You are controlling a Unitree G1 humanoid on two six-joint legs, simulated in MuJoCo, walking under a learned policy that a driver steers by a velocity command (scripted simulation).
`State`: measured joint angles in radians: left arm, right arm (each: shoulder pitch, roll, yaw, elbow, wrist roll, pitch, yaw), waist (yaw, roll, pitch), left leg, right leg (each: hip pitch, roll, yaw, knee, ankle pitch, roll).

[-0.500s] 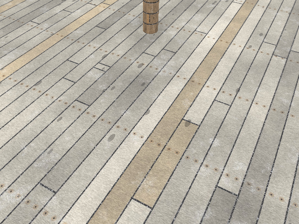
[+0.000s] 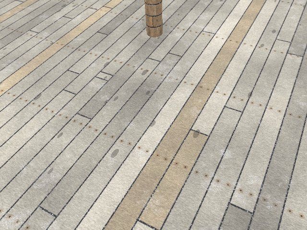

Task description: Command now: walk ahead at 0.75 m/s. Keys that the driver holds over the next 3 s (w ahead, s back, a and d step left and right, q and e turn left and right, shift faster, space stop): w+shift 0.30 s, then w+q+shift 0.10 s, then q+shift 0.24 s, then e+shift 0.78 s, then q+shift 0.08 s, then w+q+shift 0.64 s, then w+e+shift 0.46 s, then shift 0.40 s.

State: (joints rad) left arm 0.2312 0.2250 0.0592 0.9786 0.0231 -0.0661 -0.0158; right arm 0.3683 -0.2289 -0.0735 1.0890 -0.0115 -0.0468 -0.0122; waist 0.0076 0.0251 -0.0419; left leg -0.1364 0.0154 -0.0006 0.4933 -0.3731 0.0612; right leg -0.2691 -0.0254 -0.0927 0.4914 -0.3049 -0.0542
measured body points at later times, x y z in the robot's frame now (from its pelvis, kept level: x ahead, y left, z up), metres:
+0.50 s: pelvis +0.34 +0.02 -0.03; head +0.39 +0.02 +0.42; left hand +0.24 +0.26 -0.17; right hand +0.55 -0.21 -0.14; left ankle +0.45 +0.07 -0.74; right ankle +0.05 -0.10 -0.65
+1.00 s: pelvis +0.61 +0.04 -0.01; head +0.65 +0.04 +0.44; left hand +0.65 +0.32 -0.14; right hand +0.76 -0.20 -0.14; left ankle +0.50 +0.11 -0.65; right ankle +0.72 +0.00 -0.74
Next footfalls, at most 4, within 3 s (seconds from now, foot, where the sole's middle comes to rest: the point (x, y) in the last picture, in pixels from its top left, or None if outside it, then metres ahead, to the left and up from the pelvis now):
0.46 left None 0.49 0.08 -0.77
0.90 right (165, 184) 0.76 0.01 -0.77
1.46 left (131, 185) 0.76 0.18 -0.77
1.82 right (173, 190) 0.73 -0.03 -0.77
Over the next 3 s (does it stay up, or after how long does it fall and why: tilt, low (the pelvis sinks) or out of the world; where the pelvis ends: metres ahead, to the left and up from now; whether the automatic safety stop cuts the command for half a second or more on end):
stays up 1.60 0.24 0.01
